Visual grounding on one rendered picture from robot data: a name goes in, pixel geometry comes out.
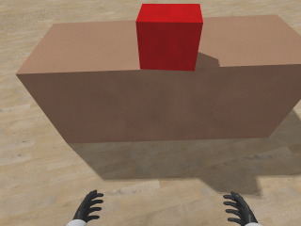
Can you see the left robot hand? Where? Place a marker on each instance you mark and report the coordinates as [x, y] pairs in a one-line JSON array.
[[84, 209]]

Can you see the right robot hand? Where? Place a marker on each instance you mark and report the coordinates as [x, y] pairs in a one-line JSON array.
[[244, 212]]

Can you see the carton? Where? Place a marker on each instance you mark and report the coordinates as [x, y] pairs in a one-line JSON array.
[[168, 36]]

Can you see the pedestal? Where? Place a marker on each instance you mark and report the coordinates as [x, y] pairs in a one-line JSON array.
[[87, 80]]

